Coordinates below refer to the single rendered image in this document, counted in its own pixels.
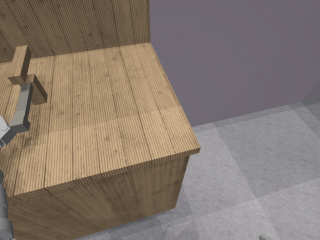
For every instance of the tap lever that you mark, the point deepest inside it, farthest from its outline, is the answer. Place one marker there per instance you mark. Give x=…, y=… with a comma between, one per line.
x=20, y=122

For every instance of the left robot forearm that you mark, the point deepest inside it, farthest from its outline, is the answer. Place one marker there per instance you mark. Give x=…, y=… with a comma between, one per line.
x=6, y=226

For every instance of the counter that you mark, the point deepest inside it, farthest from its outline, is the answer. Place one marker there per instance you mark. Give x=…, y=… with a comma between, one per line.
x=108, y=142

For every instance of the left robot hand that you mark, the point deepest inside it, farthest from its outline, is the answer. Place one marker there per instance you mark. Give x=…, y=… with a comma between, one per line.
x=6, y=133

